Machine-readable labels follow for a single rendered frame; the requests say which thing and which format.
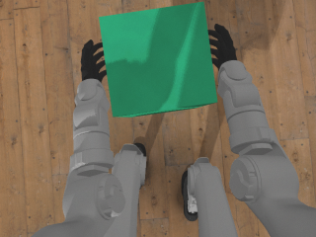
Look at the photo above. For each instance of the right robot hand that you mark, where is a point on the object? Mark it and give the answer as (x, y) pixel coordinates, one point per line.
(225, 49)

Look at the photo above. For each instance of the left robot hand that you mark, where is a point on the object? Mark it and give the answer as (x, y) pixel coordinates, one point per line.
(89, 67)

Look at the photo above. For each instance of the robot right forearm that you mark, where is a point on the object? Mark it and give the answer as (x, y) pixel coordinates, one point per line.
(250, 133)

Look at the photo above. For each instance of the robot left foot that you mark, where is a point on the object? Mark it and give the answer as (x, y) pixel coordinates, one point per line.
(141, 147)

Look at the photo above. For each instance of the right robot shin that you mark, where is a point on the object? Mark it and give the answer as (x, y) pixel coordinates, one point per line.
(191, 202)

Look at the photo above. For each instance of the robot left forearm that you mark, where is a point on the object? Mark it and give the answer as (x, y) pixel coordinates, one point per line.
(92, 154)

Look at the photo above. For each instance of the carton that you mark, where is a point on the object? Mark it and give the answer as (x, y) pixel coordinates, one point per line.
(158, 60)

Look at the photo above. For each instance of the robot right upper arm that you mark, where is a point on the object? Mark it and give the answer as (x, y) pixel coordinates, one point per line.
(269, 185)

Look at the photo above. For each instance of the robot left upper arm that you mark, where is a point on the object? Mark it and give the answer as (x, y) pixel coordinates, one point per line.
(90, 207)

